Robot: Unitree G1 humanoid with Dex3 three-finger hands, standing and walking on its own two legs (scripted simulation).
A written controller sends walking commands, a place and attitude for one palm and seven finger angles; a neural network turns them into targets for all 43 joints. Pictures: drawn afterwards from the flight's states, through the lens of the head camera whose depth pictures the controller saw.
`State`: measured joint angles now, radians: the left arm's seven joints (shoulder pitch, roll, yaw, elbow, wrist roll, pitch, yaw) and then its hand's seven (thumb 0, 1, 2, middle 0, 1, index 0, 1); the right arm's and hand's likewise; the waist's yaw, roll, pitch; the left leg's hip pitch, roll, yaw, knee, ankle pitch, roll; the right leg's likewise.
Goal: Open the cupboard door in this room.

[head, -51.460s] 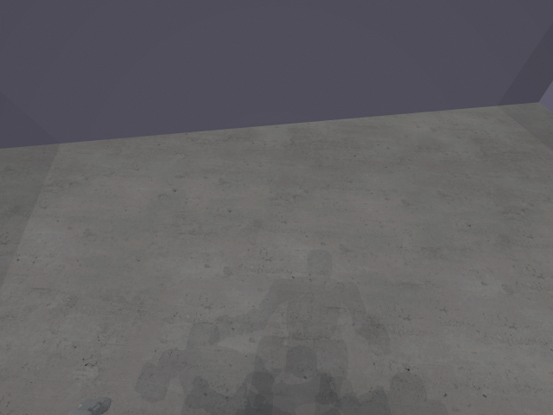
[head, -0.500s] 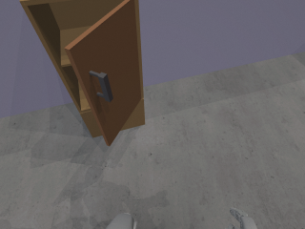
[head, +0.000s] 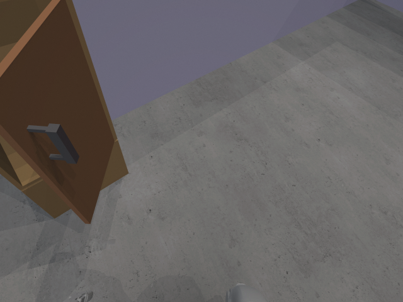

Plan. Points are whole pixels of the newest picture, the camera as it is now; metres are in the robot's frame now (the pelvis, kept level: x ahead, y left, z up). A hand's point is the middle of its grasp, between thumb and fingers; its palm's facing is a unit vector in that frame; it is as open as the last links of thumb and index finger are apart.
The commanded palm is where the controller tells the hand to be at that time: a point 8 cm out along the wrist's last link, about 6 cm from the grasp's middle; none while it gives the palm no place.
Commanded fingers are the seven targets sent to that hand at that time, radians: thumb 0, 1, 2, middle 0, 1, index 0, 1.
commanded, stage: walk to a spot facing it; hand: left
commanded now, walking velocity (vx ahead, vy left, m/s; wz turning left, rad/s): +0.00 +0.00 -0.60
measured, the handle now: (54, 144) +0.41 +0.36 +0.00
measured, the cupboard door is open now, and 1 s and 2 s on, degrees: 48 48 48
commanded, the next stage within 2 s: turn to face it in 2.00 s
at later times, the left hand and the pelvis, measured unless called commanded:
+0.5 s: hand (139, 291) +0.15 +0.14 -0.16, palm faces -0.20 -0.96 -0.20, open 7.4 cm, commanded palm none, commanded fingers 0.00 0.90 0.90 -0.20 -0.30 -0.20 -0.30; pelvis +0.06 -0.04 +0.00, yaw -16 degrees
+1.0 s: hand (214, 174) +0.47 -0.03 -0.17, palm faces -0.60 -0.78 -0.18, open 7.4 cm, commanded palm none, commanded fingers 0.00 0.90 0.90 -0.20 -0.30 -0.20 -0.30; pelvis +0.25 -0.10 -0.02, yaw -34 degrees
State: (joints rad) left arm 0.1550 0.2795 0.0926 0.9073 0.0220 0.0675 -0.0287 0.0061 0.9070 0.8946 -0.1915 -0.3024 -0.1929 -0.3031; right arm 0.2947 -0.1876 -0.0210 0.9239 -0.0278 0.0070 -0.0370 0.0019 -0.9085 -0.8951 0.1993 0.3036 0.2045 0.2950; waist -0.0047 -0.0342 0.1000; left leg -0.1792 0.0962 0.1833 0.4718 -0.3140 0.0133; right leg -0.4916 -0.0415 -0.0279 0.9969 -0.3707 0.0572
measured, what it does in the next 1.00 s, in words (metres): walks ahead, turning right: right foot, then left foot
